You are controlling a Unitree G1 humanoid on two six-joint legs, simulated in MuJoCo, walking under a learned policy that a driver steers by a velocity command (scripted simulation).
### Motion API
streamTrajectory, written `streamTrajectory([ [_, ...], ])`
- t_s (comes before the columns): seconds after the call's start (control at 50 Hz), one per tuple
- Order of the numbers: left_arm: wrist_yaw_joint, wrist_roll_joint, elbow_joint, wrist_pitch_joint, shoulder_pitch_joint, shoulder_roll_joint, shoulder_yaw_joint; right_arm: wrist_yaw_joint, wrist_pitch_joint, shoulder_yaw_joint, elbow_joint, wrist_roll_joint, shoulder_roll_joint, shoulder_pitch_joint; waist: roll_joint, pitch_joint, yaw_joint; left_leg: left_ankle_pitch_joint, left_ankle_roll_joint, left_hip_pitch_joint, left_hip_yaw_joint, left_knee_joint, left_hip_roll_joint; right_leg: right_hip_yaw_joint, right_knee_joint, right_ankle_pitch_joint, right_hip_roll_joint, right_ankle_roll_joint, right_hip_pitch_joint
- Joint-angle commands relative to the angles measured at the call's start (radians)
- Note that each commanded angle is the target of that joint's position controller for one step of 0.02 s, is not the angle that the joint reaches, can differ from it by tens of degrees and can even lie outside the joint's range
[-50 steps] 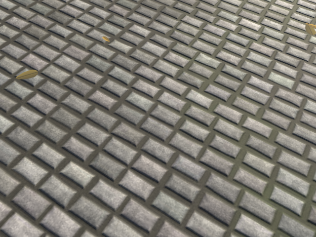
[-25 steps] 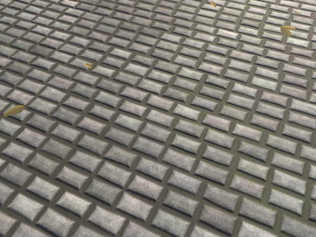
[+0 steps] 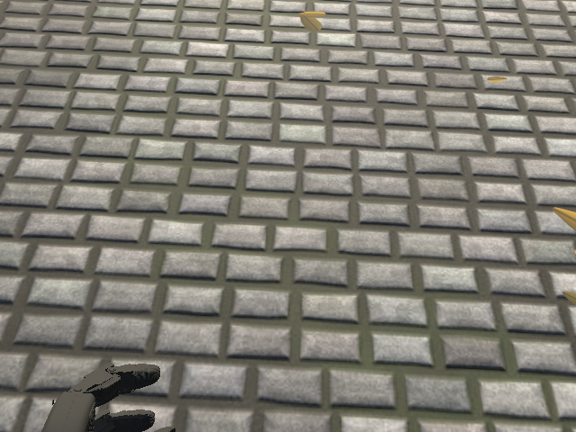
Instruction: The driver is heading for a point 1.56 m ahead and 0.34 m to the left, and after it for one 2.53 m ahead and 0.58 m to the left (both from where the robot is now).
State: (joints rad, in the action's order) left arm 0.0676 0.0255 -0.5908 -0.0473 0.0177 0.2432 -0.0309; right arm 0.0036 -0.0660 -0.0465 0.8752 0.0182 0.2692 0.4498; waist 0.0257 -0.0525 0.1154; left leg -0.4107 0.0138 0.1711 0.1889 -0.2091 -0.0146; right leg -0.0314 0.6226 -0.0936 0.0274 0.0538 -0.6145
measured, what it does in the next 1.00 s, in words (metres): walks ahead, turning left: right foot, then left foot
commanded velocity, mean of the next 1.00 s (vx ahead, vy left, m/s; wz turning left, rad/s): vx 0.35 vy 0.00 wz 0.36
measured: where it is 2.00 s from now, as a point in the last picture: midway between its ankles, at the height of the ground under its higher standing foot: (205, 275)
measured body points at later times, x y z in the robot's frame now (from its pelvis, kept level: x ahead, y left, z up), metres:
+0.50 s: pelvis +0.28 -0.01 +0.01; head +0.30 +0.01 +0.46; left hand +0.26 +0.28 -0.12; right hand +0.50 -0.21 -0.09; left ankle +0.43 +0.17 -0.69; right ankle +0.17 -0.11 -0.72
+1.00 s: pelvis +0.46 +0.06 +0.01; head +0.49 +0.08 +0.46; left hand +0.49 +0.37 -0.10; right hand +0.72 -0.14 -0.08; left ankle +0.44 +0.14 -0.72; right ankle +0.60 -0.05 -0.69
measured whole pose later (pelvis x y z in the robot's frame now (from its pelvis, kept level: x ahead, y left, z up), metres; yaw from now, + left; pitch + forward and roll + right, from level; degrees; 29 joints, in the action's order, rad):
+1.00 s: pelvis +0.46 +0.06 +0.01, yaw +27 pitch +2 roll +0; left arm -0.02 0.00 -0.72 -0.01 0.14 0.30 -0.04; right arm 0.02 0.01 -0.06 0.69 -0.01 0.30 0.17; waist 0.04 -0.04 0.02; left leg -0.21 -0.06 -0.30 -0.12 -0.48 0.12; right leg 0.08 0.73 -0.20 0.04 -0.09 -0.52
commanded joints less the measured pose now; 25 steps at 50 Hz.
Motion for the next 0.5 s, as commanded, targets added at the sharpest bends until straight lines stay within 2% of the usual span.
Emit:
streamTrajectory([
  [0.02, -0.007, -0.006, 0.067, -0.017, 0.083, 0.152, -0.061, 0.008, 0.006, -0.044, -0.021, 0.014, 0.227, -0.011, -0.160, 0.081, -0.187, 1.252, -0.146, -0.059, -0.103, -0.239, -0.261, -0.064, -0.074, -0.047, -0.087, 0.083, 0.282],
  [0.04, -0.024, -0.008, 0.021, -0.012, 0.249, 0.195, -0.084, 0.013, 0.008, -0.039, -0.022, 0.018, 0.224, -0.035, -0.153, 0.164, -0.281, 1.203, -0.118, -0.182, -0.091, -0.425, -0.231, -0.034, -0.128, 0.045, -0.068, 0.118, 0.542],
  [0.06, -0.050, -0.023, -0.025, 0.002, 0.437, 0.275, -0.105, 0.012, -0.003, -0.017, -0.057, -0.010, 0.168, -0.042, -0.027, 0.322, -0.330, 0.687, -0.089, -0.464, -0.099, -0.758, -0.157, 0.214, -0.061, 0.083, 0.153, 0.169, 0.914],
  [0.08, -0.052, -0.039, -0.020, -0.003, 0.404, 0.299, -0.092, -0.005, -0.022, 0.018, -0.068, -0.005, 0.044, 0.101, 0.167, 0.499, -0.207, -0.185, -0.049, -0.764, -0.238, -1.069, 0.026, 0.709, -0.180, -0.097, 0.410, 0.311, 1.128],
  [0.1, -0.053, -0.037, -0.017, -0.008, 0.387, 0.210, -0.078, -0.010, -0.036, -0.023, -0.065, 0.030, 0.185, -0.025, 0.057, 0.424, -0.275, -0.157, -0.051, -0.818, -0.353, -1.143, -0.002, 0.684, -0.280, -0.166, 0.386, 0.274, 0.991],
  [0.12, -0.052, -0.029, -0.034, -0.016, 0.317, 0.177, -0.063, -0.009, -0.035, -0.031, -0.109, 0.049, 0.189, -0.109, 0.067, 0.223, -0.234, -0.055, -0.051, -0.870, -0.309, -1.110, -0.050, 0.484, -0.318, -0.130, 0.340, 0.221, 0.824],
  [0.14, -0.047, -0.023, -0.047, -0.025, 0.263, 0.143, -0.055, -0.001, -0.032, -0.025, -0.108, 0.037, 0.154, -0.133, 0.014, 0.137, -0.191, 0.031, -0.046, -0.842, -0.291, -1.053, -0.093, 0.368, -0.357, -0.067, 0.285, 0.187, 0.686],
  [0.16, -0.042, -0.027, -0.051, -0.035, 0.218, 0.114, -0.050, 0.004, -0.021, -0.029, -0.096, 0.020, 0.138, -0.119, 0.028, 0.089, -0.153, 0.092, -0.036, -0.797, -0.288, -1.009, -0.116, 0.275, -0.393, -0.028, 0.242, 0.166, 0.584],
  [0.18, -0.039, -0.036, -0.057, -0.047, 0.191, 0.097, -0.050, 0.004, -0.004, -0.028, -0.077, 0.017, 0.116, -0.067, 0.050, 0.079, -0.116, 0.145, -0.030, -0.731, -0.297, -1.005, -0.137, 0.214, -0.439, -0.021, 0.222, 0.156, 0.512],
  [0.22, -0.036, -0.036, -0.082, -0.070, 0.171, 0.090, -0.056, 0.007, 0.022, -0.024, -0.063, 0.020, 0.078, -0.034, 0.043, 0.054, -0.088, 0.171, -0.012, -0.702, -0.295, -0.991, -0.145, 0.136, -0.488, 0.047, 0.216, 0.164, 0.439],
  [0.26, -0.039, -0.040, -0.109, -0.082, 0.169, 0.100, -0.061, 0.012, 0.036, -0.029, -0.082, 0.018, 0.080, -0.082, 0.040, 0.006, -0.084, 0.224, 0.000, -0.760, -0.307, -0.943, -0.147, 0.055, -0.514, 0.086, 0.202, 0.149, 0.409],
  [0.3, -0.047, -0.044, -0.132, -0.083, 0.189, 0.115, -0.066, 0.011, 0.033, -0.029, -0.108, 0.012, 0.079, -0.142, 0.035, -0.020, -0.098, 0.325, 0.007, -0.824, -0.321, -0.844, -0.143, -0.003, -0.523, 0.119, 0.192, 0.139, 0.434],
  [0.36, -0.060, -0.042, -0.148, -0.077, 0.203, 0.144, -0.071, -0.010, 0.018, -0.018, -0.136, 0.007, 0.063, -0.231, 0.013, -0.033, -0.126, 0.474, -0.001, -0.820, -0.278, -0.641, -0.126, -0.083, -0.528, 0.158, 0.177, 0.121, 0.475],
  [0.4, -0.067, -0.034, -0.165, -0.069, 0.239, 0.168, -0.077, -0.026, 0.015, -0.008, -0.166, 0.005, 0.049, -0.312, -0.007, -0.055, -0.161, 0.504, -0.013, -0.835, -0.234, -0.551, -0.118, -0.110, -0.532, 0.178, 0.200, 0.119, 0.527],
  [0.46, -0.072, -0.019, -0.193, -0.045, 0.295, 0.190, -0.085, -0.048, 0.013, -0.002, -0.221, 0.006, 0.049, -0.404, -0.016, -0.077, -0.194, 0.454, -0.041, -0.901, -0.196, -0.461, -0.106, -0.136, -0.486, 0.242, 0.240, 0.113, 0.665],
  [0.5, -0.076, -0.011, -0.201, -0.025, 0.305, 0.204, -0.089, -0.062, 0.014, -0.005, -0.254, 0.006, 0.056, -0.432, -0.003, -0.065, -0.187, 0.377, -0.067, -0.897, -0.158, -0.428, -0.082, -0.155, -0.424, 0.375, 0.257, 0.098, 0.734],
])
